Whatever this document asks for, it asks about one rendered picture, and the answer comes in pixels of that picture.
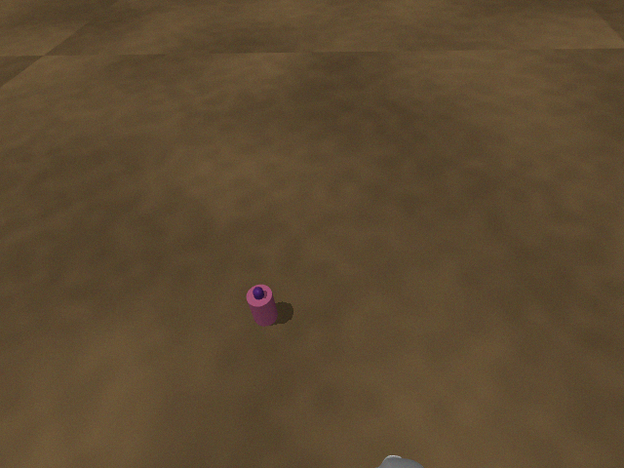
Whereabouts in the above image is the bottle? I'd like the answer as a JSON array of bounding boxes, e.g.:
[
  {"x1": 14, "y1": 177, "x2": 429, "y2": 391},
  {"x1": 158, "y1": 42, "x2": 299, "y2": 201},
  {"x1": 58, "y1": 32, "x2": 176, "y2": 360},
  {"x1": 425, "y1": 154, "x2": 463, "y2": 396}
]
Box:
[{"x1": 247, "y1": 285, "x2": 278, "y2": 327}]

